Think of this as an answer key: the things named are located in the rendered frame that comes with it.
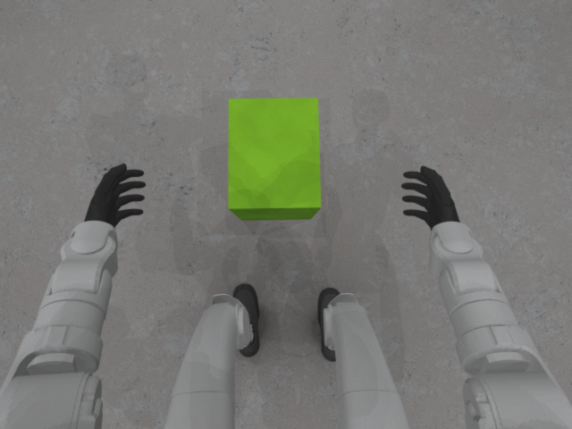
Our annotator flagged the robot right forearm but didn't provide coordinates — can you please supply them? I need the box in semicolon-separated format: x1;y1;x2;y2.
429;222;572;415

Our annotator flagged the right robot hand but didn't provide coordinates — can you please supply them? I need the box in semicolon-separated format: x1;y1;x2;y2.
401;166;460;230

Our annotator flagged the left robot thigh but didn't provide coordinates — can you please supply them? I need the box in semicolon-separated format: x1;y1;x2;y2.
164;302;248;429

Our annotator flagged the right robot foot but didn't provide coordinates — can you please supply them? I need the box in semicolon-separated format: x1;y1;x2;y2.
318;288;340;362

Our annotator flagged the left robot hand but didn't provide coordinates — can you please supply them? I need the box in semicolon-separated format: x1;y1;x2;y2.
84;164;146;228

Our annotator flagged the robot left forearm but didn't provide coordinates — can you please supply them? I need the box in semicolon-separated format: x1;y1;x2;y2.
0;221;118;399

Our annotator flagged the carton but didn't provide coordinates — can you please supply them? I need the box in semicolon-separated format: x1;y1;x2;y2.
228;98;321;221

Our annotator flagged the robot right upper arm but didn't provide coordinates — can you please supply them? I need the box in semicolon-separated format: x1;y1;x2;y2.
463;372;572;429

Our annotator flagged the robot left upper arm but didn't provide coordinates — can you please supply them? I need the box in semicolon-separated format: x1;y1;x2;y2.
0;372;103;429

